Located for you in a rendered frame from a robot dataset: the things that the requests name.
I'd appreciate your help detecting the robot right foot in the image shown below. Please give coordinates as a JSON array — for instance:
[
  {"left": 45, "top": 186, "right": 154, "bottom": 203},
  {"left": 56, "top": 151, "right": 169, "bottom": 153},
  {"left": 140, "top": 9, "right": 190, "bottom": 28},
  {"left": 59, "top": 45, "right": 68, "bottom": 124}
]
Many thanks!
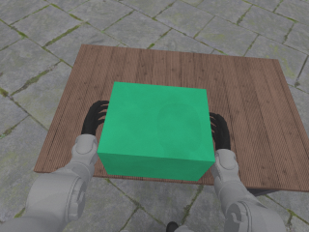
[{"left": 166, "top": 221, "right": 179, "bottom": 232}]

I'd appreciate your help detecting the robot left forearm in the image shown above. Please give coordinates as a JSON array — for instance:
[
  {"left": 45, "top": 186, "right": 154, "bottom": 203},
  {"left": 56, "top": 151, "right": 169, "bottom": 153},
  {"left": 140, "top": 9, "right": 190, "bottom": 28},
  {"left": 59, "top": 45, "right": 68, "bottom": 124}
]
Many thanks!
[{"left": 25, "top": 133, "right": 98, "bottom": 213}]

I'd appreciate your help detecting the robot right forearm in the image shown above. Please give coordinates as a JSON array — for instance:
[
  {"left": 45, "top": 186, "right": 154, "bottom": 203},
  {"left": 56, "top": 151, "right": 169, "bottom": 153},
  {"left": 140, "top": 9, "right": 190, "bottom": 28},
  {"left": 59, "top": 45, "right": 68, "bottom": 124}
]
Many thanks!
[{"left": 211, "top": 149, "right": 287, "bottom": 232}]

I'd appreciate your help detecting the table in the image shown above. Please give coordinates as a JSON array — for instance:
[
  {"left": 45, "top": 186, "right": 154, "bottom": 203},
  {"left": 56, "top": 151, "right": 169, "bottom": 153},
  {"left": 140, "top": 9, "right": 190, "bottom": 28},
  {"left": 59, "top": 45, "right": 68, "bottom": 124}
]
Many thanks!
[{"left": 33, "top": 43, "right": 309, "bottom": 197}]

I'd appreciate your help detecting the carton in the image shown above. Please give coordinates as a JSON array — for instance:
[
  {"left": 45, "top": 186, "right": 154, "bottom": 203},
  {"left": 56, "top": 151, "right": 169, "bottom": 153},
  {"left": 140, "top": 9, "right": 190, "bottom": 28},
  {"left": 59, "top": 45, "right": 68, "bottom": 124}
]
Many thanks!
[{"left": 97, "top": 81, "right": 215, "bottom": 182}]

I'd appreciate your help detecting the robot left hand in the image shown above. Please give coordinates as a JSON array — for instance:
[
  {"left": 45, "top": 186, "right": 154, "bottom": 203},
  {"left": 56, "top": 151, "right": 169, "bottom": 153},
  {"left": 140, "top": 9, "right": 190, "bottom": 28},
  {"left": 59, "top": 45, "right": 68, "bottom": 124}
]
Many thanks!
[{"left": 81, "top": 101, "right": 109, "bottom": 136}]

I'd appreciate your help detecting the robot right upper arm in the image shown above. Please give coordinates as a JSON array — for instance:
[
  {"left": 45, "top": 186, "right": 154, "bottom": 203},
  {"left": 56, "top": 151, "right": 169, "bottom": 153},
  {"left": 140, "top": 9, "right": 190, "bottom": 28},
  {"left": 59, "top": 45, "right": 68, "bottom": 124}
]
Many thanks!
[{"left": 223, "top": 201, "right": 286, "bottom": 232}]

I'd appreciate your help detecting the robot left upper arm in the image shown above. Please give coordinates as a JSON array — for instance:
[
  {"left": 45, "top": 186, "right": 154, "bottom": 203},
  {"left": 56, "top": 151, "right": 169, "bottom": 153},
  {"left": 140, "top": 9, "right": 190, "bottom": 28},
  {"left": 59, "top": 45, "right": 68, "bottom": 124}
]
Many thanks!
[{"left": 0, "top": 173, "right": 86, "bottom": 232}]

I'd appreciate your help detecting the robot right hand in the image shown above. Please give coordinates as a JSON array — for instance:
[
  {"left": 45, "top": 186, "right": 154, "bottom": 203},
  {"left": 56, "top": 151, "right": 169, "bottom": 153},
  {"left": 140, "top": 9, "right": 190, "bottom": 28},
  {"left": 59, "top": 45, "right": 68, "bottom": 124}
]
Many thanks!
[{"left": 209, "top": 112, "right": 231, "bottom": 151}]

